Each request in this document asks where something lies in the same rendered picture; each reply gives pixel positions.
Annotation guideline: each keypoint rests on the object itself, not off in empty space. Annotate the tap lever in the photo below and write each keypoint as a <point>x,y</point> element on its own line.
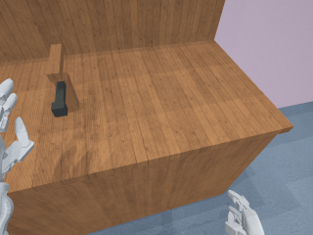
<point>59,107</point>

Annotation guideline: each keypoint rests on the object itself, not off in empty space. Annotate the robot right hand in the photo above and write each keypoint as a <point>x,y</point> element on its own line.
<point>247,222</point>

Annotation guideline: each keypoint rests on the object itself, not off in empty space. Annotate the counter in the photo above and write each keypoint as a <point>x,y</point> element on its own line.
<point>158,114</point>

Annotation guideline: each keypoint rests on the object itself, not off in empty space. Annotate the left robot forearm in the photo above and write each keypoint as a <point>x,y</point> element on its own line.
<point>6,208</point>

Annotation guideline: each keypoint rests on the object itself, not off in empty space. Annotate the robot left hand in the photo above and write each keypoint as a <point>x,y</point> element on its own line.
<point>19,149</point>

